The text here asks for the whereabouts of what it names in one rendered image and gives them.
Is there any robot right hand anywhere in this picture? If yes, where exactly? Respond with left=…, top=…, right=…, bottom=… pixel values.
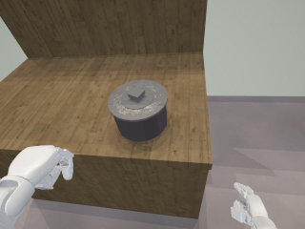
left=231, top=182, right=268, bottom=227

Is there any left robot forearm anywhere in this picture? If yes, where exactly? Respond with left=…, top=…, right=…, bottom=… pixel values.
left=0, top=175, right=35, bottom=229

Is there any table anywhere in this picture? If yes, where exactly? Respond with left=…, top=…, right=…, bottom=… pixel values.
left=0, top=0, right=213, bottom=219

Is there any right robot forearm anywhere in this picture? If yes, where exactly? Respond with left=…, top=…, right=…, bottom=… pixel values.
left=250, top=216, right=277, bottom=229

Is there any lid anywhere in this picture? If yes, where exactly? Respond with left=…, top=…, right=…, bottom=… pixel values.
left=108, top=79, right=168, bottom=122

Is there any knob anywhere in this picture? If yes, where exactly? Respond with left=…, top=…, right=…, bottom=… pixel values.
left=128, top=87, right=145, bottom=101

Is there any robot left hand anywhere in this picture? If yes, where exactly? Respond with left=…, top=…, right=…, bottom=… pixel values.
left=8, top=145, right=74, bottom=190

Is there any pot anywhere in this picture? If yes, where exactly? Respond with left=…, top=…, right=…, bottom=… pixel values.
left=113, top=106, right=167, bottom=142

